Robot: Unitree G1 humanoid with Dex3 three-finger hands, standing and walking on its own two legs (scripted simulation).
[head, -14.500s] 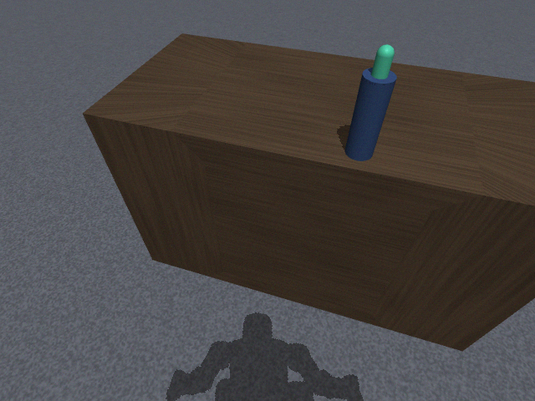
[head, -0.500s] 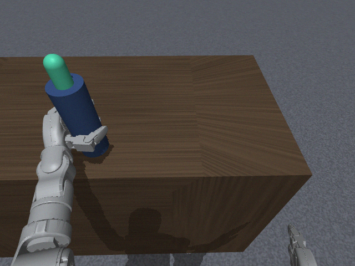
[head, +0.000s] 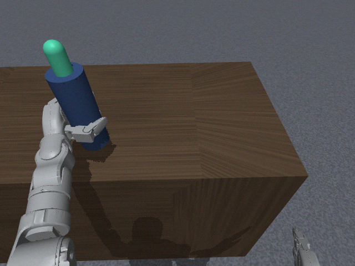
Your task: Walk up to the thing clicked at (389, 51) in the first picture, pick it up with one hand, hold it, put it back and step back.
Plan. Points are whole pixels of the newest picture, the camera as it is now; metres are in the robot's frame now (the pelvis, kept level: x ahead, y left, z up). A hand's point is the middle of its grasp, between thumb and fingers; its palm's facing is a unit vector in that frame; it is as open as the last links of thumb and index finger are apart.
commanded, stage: lift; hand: left
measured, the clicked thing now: (77, 101) +0.41 +0.22 +0.20
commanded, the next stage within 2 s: hold in 1.34 s
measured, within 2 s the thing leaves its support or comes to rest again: neither
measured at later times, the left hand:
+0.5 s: hand (84, 105) +0.39 +0.20 +0.20, palm faces +0.23 -0.97 +0.00, open 9.4 cm
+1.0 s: hand (73, 91) +0.35 +0.18 +0.27, palm faces +0.20 -0.98 +0.01, open 9.4 cm
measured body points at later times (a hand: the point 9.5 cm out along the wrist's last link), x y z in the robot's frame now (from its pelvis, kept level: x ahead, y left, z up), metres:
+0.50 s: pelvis +0.00 +0.00 +0.01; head -0.01 -0.02 +0.46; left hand +0.37 +0.25 +0.21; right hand +0.17 -0.26 -0.05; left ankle +0.01 +0.12 -0.72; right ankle +0.01 -0.12 -0.72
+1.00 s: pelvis +0.00 +0.00 +0.02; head -0.04 -0.03 +0.47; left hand +0.33 +0.23 +0.27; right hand +0.17 -0.27 -0.05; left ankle +0.01 +0.12 -0.72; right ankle +0.01 -0.12 -0.72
